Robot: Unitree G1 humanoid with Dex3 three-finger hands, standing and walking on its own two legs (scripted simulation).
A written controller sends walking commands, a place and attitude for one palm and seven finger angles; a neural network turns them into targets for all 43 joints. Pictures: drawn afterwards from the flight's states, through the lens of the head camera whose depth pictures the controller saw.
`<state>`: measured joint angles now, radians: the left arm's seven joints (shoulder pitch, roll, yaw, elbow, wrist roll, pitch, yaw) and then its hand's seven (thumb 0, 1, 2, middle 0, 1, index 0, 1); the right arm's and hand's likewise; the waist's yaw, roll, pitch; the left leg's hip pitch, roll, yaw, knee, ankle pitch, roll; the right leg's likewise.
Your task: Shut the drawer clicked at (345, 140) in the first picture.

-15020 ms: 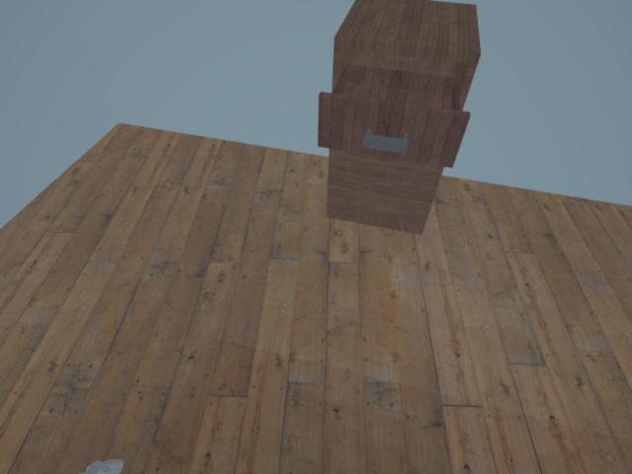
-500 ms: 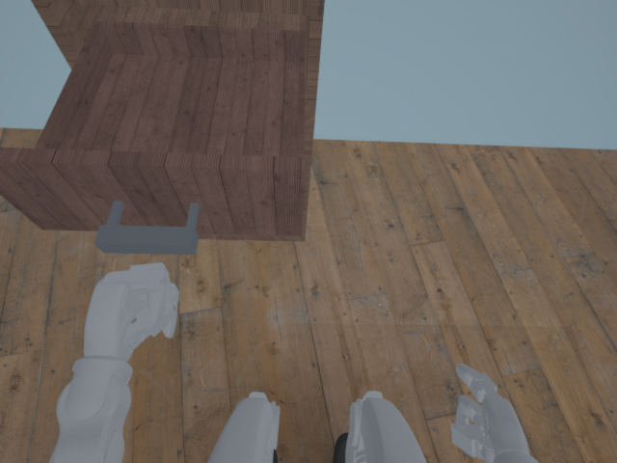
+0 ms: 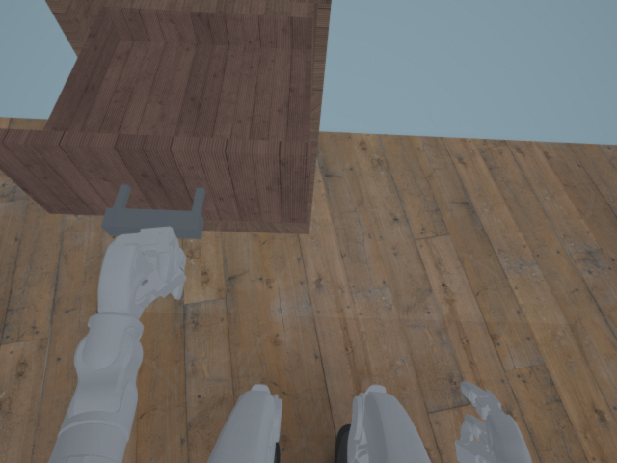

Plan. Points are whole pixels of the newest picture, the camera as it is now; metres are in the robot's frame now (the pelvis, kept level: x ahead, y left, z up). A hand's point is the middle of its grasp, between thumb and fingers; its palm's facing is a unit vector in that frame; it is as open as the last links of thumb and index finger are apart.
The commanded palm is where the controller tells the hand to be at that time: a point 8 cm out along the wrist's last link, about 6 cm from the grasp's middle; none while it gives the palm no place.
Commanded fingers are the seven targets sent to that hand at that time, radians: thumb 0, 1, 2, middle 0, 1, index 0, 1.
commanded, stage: push the drawer shut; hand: left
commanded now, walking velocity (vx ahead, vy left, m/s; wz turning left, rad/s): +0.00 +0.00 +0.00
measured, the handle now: (158, 208) +0.41 +0.22 +0.03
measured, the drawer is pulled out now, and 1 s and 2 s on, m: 0.29 0.16 0.04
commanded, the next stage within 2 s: none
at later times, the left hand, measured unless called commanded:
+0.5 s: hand (194, 216) +0.41 +0.18 +0.02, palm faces +0.04 -1.00 -0.05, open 3.1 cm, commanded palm +0.41 +0.22 +0.03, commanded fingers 0.00 0.90 0.90 -1.40 -1.60 -1.40 -1.60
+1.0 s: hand (196, 180) +0.47 +0.19 +0.02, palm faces +0.03 -1.00 -0.05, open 3.0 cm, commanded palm +0.47 +0.23 +0.03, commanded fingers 0.00 0.90 0.90 -1.40 -1.60 -1.40 -1.60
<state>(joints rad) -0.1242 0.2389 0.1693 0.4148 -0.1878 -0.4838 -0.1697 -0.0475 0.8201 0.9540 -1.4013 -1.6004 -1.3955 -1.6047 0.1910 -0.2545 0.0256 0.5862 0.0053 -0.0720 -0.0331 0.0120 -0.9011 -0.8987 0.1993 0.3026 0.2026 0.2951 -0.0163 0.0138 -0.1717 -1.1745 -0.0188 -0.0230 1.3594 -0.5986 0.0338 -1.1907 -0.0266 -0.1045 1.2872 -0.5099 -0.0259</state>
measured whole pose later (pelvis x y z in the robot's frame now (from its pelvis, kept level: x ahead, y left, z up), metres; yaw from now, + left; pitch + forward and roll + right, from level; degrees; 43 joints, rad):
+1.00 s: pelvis -0.01 +0.00 -0.01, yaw -1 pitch +27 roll -3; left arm -0.74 0.43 0.36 1.08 -0.11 -0.55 -0.21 0.00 0.81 0.96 -1.40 -1.60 -1.40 -1.60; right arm 0.27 -0.27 0.04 0.64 -0.02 0.01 -0.01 0.01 -0.90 -0.90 0.20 0.30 0.20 0.30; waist -0.13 0.02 -0.15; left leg -1.27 0.00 -0.02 1.37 -0.57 0.03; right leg -1.28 -0.01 -0.10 1.28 -0.47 -0.03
